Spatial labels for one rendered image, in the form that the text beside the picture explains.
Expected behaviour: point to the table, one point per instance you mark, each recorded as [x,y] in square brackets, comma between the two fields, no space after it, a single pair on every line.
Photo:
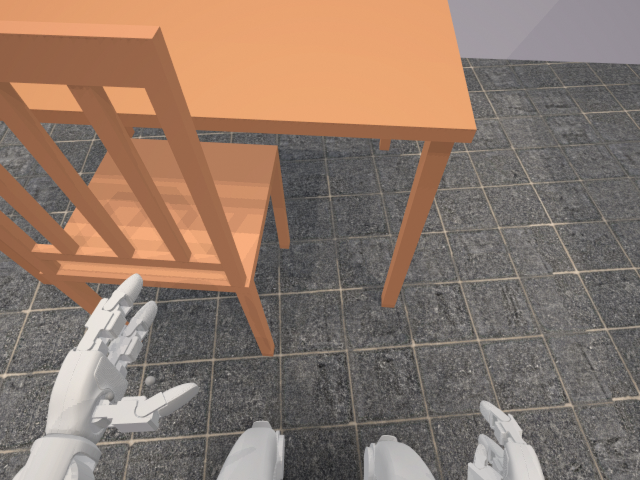
[382,69]

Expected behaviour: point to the robot right hand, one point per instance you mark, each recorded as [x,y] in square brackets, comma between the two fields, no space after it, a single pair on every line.
[518,461]

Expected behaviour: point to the right robot thigh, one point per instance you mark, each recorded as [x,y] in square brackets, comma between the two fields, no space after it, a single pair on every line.
[390,460]

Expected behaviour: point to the chair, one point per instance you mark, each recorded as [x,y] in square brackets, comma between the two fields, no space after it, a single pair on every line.
[180,213]

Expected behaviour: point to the left robot forearm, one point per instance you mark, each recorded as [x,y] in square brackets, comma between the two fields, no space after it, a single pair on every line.
[61,457]

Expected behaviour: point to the robot left hand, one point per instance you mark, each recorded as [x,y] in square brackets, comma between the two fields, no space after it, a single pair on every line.
[77,405]

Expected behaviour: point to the robot left shin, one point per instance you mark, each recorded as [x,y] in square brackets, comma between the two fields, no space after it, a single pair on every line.
[261,424]

